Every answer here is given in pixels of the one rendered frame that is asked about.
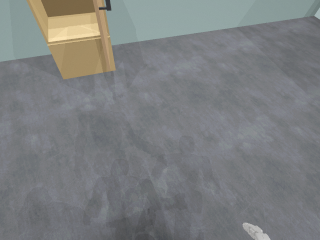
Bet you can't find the robot right hand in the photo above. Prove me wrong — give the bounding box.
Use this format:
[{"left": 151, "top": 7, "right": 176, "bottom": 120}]
[{"left": 242, "top": 222, "right": 270, "bottom": 240}]

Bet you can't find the handle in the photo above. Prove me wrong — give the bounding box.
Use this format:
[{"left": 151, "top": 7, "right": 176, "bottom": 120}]
[{"left": 98, "top": 0, "right": 112, "bottom": 11}]

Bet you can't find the cupboard door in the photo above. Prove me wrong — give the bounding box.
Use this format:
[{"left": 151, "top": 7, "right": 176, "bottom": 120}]
[{"left": 93, "top": 0, "right": 111, "bottom": 70}]

